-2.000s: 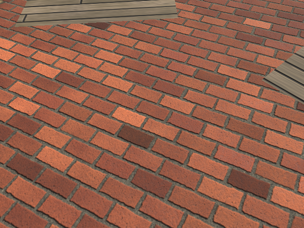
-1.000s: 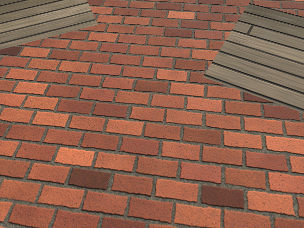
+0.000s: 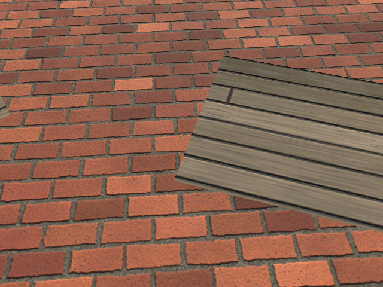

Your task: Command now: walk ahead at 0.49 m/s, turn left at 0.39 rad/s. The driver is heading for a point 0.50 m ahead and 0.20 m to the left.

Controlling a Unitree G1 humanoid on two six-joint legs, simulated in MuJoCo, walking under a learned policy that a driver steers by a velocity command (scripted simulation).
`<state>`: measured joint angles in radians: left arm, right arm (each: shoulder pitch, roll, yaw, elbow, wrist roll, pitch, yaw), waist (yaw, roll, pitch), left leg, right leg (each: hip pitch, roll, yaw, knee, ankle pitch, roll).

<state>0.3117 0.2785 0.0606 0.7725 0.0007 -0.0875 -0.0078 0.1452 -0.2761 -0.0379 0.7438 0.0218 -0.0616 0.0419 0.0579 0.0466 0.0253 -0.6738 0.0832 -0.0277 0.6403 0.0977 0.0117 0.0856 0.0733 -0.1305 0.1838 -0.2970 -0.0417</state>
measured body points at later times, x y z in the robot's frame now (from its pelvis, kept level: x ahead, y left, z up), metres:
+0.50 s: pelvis +0.30 +0.03 +0.00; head +0.33 +0.05 +0.45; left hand +0.45 +0.33 -0.07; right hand +0.44 -0.23 -0.10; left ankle +0.21 +0.11 -0.74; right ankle +0.50 -0.08 -0.70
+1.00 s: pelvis +0.46 +0.05 +0.00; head +0.48 +0.07 +0.45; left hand +0.45 +0.33 -0.12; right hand +0.72 -0.11 -0.09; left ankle +0.45 +0.19 -0.74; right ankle +0.51 -0.05 -0.74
